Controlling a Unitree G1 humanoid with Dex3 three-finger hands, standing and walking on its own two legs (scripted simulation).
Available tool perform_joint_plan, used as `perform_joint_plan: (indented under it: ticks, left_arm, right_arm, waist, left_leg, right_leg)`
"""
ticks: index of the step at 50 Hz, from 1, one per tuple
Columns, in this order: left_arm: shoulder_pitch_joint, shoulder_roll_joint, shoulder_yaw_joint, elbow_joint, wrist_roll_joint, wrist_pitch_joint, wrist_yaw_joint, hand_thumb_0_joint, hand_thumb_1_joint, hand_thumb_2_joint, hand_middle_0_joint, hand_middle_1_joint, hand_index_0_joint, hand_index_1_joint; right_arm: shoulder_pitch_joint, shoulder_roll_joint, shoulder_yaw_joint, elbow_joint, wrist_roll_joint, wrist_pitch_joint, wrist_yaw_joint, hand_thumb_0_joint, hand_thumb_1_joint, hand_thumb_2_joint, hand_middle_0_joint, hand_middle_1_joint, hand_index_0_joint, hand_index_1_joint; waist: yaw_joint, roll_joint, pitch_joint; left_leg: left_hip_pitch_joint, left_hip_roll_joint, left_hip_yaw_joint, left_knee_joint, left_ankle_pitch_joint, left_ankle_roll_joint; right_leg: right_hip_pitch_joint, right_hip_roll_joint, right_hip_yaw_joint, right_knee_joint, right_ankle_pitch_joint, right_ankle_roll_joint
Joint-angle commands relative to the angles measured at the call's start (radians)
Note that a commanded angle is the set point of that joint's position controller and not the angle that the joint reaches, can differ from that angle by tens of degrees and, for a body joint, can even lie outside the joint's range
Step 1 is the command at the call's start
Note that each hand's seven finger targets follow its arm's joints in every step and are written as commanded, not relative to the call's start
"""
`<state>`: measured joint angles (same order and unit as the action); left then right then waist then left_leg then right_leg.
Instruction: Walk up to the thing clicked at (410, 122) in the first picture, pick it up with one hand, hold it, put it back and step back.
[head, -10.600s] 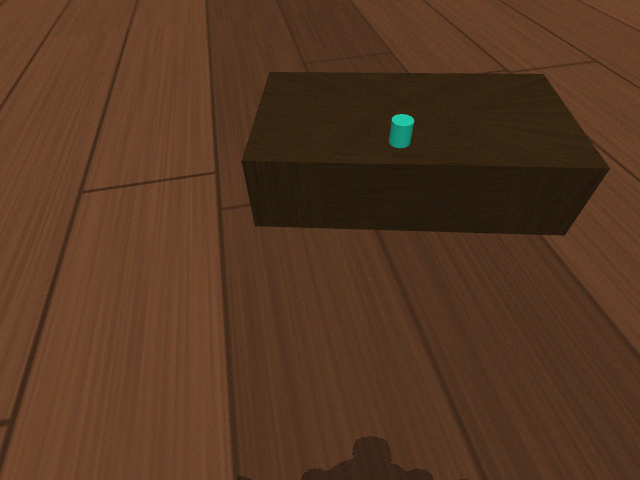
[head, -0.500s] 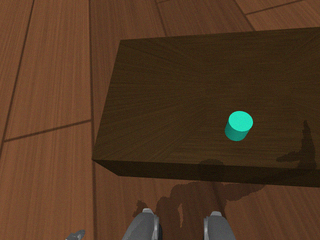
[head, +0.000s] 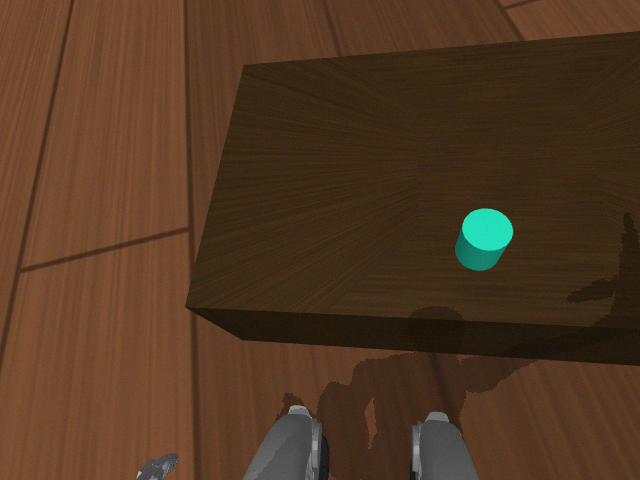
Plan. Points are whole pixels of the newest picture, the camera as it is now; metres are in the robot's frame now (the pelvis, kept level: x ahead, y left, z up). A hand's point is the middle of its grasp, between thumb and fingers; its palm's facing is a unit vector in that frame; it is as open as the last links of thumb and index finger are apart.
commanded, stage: approach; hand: right
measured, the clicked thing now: (481, 240) +0.53 -0.21 -0.27
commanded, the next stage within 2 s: close in in 0.48 s
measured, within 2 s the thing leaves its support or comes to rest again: neither
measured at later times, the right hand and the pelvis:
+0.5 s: hand (565, 256) +0.47 -0.32 -0.21, palm faces +0.15 +0.99 +0.01, open 17.7 cm; pelvis -0.05 +0.01 -0.22, yaw +4 degrees
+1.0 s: hand (500, 256) +0.49 -0.23 -0.26, palm faces +0.12 +0.99 -0.02, open 17.4 cm; pelvis -0.07 +0.02 -0.29, yaw +4 degrees
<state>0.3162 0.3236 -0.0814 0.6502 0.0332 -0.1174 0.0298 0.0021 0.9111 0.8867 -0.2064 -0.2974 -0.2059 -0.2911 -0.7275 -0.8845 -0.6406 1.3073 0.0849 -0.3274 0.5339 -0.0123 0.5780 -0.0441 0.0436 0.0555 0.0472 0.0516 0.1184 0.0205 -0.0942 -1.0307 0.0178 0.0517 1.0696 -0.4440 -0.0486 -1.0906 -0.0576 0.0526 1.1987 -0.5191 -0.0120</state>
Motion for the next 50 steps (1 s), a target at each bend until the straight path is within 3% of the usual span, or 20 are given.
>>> perform_joint_plan:
  ticks: [1,6,9,10,13,17,21,24,27,30,33,34,36,39,40,41,42,43,46,50]
  left_arm:
    - [0.103,0.196,0.059,-0.052,0.007,-0.024,0.0,0.0,0.904,0.888,-0.2,-0.301,-0.2,-0.3]
    - [0.081,0.199,0.043,-0.086,0.016,-0.035,-0.009,0.0,0.898,0.896,-0.195,-0.298,-0.192,-0.301]
    - [0.078,0.21,0.032,-0.079,0.019,-0.034,-0.005,0.0,0.904,0.891,-0.192,-0.296,-0.191,-0.297]
    - [0.088,0.214,0.028,-0.075,0.023,-0.032,-0.001,0.0,0.906,0.889,-0.189,-0.294,-0.189,-0.294]
    - [0.086,0.221,0.024,-0.056,0.036,-0.024,0.0,0.0,0.912,0.889,-0.19,-0.295,-0.19,-0.294]
    - [0.083,0.246,0.031,-0.049,0.053,0.001,-0.011,0.0,0.907,0.892,-0.192,-0.296,-0.191,-0.297]
    - [0.09,0.251,0.041,-0.054,0.059,0.024,-0.033,0.0,0.907,0.893,-0.192,-0.297,-0.19,-0.299]
    - [0.076,0.242,0.039,-0.041,0.06,0.036,-0.044,0.0,0.909,0.895,-0.192,-0.298,-0.191,-0.3]
    - [0.075,0.23,0.025,-0.044,0.06,0.055,-0.055,0.0,0.909,0.894,-0.196,-0.301,-0.196,-0.301]
    - [0.055,0.241,0.039,-0.035,0.063,0.065,-0.064,0.0,0.899,0.896,-0.201,-0.301,-0.203,-0.299]
    - [0.052,0.243,0.024,-0.051,0.064,0.077,-0.069,0.0,0.896,0.894,-0.205,-0.303,-0.208,-0.301]
    - [0.056,0.246,0.029,-0.055,0.065,0.087,-0.071,0.0,0.901,0.889,-0.202,-0.3,-0.208,-0.295]
    - [0.048,0.247,0.041,-0.061,0.061,0.092,-0.073,0.0,0.913,0.881,-0.199,-0.298,-0.21,-0.287]
    - [0.062,0.26,0.06,-0.069,0.054,0.103,-0.068,0.0,0.915,0.88,-0.198,-0.298,-0.208,-0.287]
    - [0.06,0.242,0.049,-0.068,0.046,0.108,-0.066,0.0,0.921,0.876,-0.195,-0.296,-0.208,-0.283]
    - [0.065,0.255,0.07,-0.063,0.042,0.108,-0.062,0.0,0.922,0.879,-0.195,-0.297,-0.207,-0.285]
    - [0.073,0.258,0.071,-0.059,0.038,0.109,-0.058,0.0,0.926,0.877,-0.195,-0.297,-0.208,-0.284]
    - [0.089,0.247,0.069,-0.063,0.036,0.107,-0.056,0.0,0.922,0.881,-0.197,-0.299,-0.207,-0.289]
    - [0.098,0.243,0.071,-0.063,0.022,0.118,-0.054,0.0,0.92,0.881,-0.199,-0.302,-0.208,-0.292]
    - [0.109,0.223,0.068,-0.065,0.02,0.125,-0.053,0.0,0.921,0.879,-0.201,-0.303,-0.211,-0.292]
  right_arm:
    - [-0.257,-0.256,-0.029,-0.096,0.061,-0.136,0.019,0.0,0.611,-0.042,0.044,0.053,0.048,0.053]
    - [-0.265,-0.235,-0.06,-0.156,0.115,-0.252,0.066,0.0,0.606,-0.031,0.056,0.048,0.053,0.047]
    - [-0.358,-0.305,-0.114,-0.225,0.142,-0.295,0.086,0.0,0.611,-0.018,0.056,0.046,0.051,0.046]
    - [-0.392,-0.356,-0.132,-0.236,0.132,-0.302,0.088,0.0,0.611,-0.015,0.058,0.044,0.052,0.044]
    - [-0.465,-0.376,-0.147,-0.221,0.115,-0.306,0.091,0.0,0.602,-0.017,0.061,0.042,0.054,0.042]
    - [-0.518,-0.475,-0.188,-0.254,0.041,-0.262,0.058,0.0,0.587,-0.028,0.06,0.044,0.054,0.043]
    - [-0.548,-0.425,-0.173,-0.302,0.016,-0.212,0.02,0.0,0.606,-0.015,0.058,0.041,0.053,0.041]
    - [-0.571,-0.349,-0.125,-0.261,0.008,-0.196,-0.01,0.0,0.573,-0.007,0.069,0.035,0.06,0.035]
    - [-0.644,-0.408,-0.136,-0.382,-0.022,-0.204,-0.051,0.0,0.56,-0.011,0.068,0.035,0.06,0.035]
    - [-0.591,-0.255,-0.047,-0.211,-0.034,-0.182,-0.08,0.0,0.515,-0.019,0.077,0.031,0.067,0.031]
    - [-0.7,-0.338,-0.063,-0.372,-0.056,-0.194,-0.121,0.0,0.548,-0.036,0.059,0.039,0.056,0.039]
    - [-0.717,-0.331,-0.053,-0.386,-0.06,-0.189,-0.141,0.0,0.521,-0.038,0.06,0.038,0.055,0.038]
    - [-0.7,-0.245,-0.016,-0.359,-0.06,-0.17,-0.17,0.0,0.497,-0.036,0.063,0.036,0.055,0.037]
    - [-0.735,-0.267,-0.01,-0.471,-0.066,-0.147,-0.207,0.0,0.489,-0.024,0.067,0.033,0.055,0.033]
    - [-0.725,-0.166,0.054,-0.427,-0.06,-0.125,-0.209,0.0,0.503,-0.025,0.062,0.033,0.052,0.033]
    - [-0.689,-0.113,0.08,-0.382,-0.056,-0.102,-0.214,0.0,0.485,-0.02,0.069,0.031,0.056,0.031]
    - [-0.656,-0.096,0.073,-0.353,-0.054,-0.086,-0.224,0.0,0.493,-0.022,0.067,0.032,0.054,0.032]
    - [-0.711,-0.113,0.085,-0.473,-0.048,-0.09,-0.235,0.0,0.504,-0.019,0.068,0.033,0.056,0.033]
    - [-0.67,-0.13,0.064,-0.48,-0.04,-0.069,-0.263,0.0,0.514,-0.011,0.072,0.03,0.06,0.03]
    - [-0.58,-0.086,0.04,-0.42,-0.018,-0.076,-0.291,0.0,0.485,-0.021,0.072,0.032,0.059,0.032]
  waist:
    - [0.011,-0.153,-0.318]
    - [0.008,-0.225,-0.471]
    - [0.014,-0.269,-0.587]
    - [0.018,-0.294,-0.622]
    - [0.035,-0.324,-0.64]
    - [0.008,-0.425,-0.738]
    - [0.039,-0.433,-0.875]
    - [0.081,-0.352,-0.803]
    - [0.067,-0.36,-0.828]
    - [0.117,-0.287,-0.613]
    - [0.083,-0.396,-0.695]
    - [0.073,-0.408,-0.707]
    - [0.085,-0.401,-0.669]
    - [0.07,-0.429,-0.775]
    - [0.096,-0.41,-0.736]
    - [0.111,-0.383,-0.683]
    - [0.122,-0.331,-0.65]
    - [0.103,-0.364,-0.703]
    - [0.083,-0.333,-0.715]
    - [0.081,-0.261,-0.626]
  left_leg:
    - [-0.05,-0.035,0.003,0.051,0.145,0.077]
    - [-0.257,-0.038,0.009,0.243,0.065,0.076]
    - [-0.347,-0.034,0.008,0.364,0.097,0.076]
    - [-0.354,-0.035,0.008,0.402,0.117,0.079]
    - [-0.428,-0.027,0.01,0.502,0.147,0.077]
    - [-0.497,-0.022,0.014,0.602,0.137,0.08]
    - [-0.503,-0.027,0.03,0.694,0.17,0.078]
    - [-0.573,-0.031,0.045,0.741,0.098,0.072]
    - [-0.585,-0.026,0.047,0.783,0.061,0.071]
    - [-0.708,-0.03,0.066,0.807,-0.061,0.069]
    - [-0.742,-0.027,0.063,0.848,-0.098,0.073]
    - [-0.749,-0.028,0.06,0.856,-0.121,0.074]
    - [-0.782,-0.029,0.068,0.873,-0.145,0.073]
    - [-0.737,-0.03,0.066,0.869,-0.149,0.074]
    - [-0.768,-0.031,0.071,0.877,-0.153,0.075]
    - [-0.788,-0.031,0.075,0.867,-0.169,0.074]
    - [-0.796,-0.031,0.082,0.858,-0.17,0.07]
    - [-0.757,-0.029,0.072,0.854,-0.141,0.074]
    - [-0.739,-0.026,0.068,0.856,-0.105,0.076]
    - [-0.726,-0.022,0.063,0.855,-0.049,0.077]
  right_leg:
    - [0.177,-0.004,0.044,-0.048,0.279,-0.009]
    - [0.084,-0.006,0.07,0.116,0.249,0.0]
    - [0.015,-0.002,0.068,0.257,0.312,0.0]
    - [-0.006,0.001,0.06,0.301,0.34,0.001]
    - [-0.083,0.001,0.06,0.407,0.354,0.006]
    - [-0.081,-0.001,0.062,0.478,0.37,0.02]
    - [-0.124,0.001,0.06,0.585,0.39,0.014]
    - [-0.309,0.005,0.062,0.653,0.261,0.003]
    - [-0.388,0.015,0.05,0.682,0.174,0.004]
    - [-0.556,0.018,0.053,0.715,-0.003,-0.006]
    - [-0.533,0.024,0.051,0.717,-0.075,0.002]
    - [-0.536,0.025,0.05,0.715,-0.117,0.001]
    - [-0.551,0.025,0.062,0.707,-0.168,0.003]
    - [-0.517,0.031,0.05,0.698,-0.176,0.004]
    - [-0.519,0.029,0.066,0.685,-0.194,0.005]
    - [-0.552,0.029,0.071,0.681,-0.224,0.0]
    - [-0.565,0.028,0.078,0.685,-0.225,-0.003]
    - [-0.559,0.032,0.059,0.694,-0.184,-0.004]
    - [-0.557,0.037,0.042,0.704,-0.109,-0.004]
    - [-0.619,0.04,0.025,0.722,-0.026,-0.01]
